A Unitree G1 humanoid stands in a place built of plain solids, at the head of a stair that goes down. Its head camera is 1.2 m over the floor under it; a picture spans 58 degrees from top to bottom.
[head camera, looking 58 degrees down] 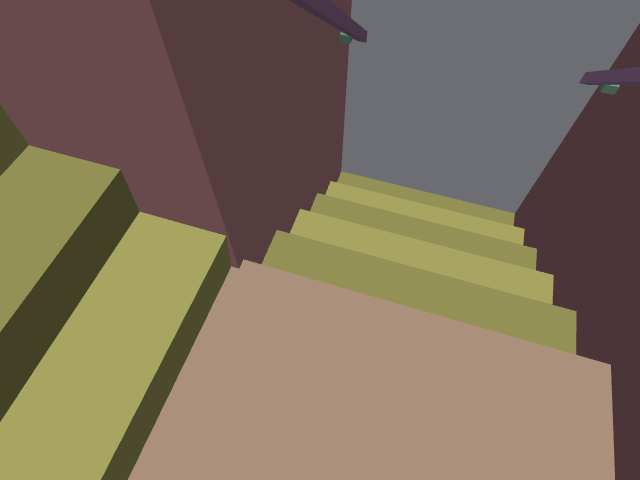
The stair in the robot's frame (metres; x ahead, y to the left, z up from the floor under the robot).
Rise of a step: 0.19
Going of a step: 0.25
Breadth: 1.10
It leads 18 degrees to the right of straight ahead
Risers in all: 6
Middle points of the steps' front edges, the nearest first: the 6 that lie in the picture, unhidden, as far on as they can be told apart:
0.51 -0.28 0.00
0.75 -0.36 -0.19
0.99 -0.43 -0.38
1.22 -0.51 -0.57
1.46 -0.59 -0.76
1.70 -0.66 -0.95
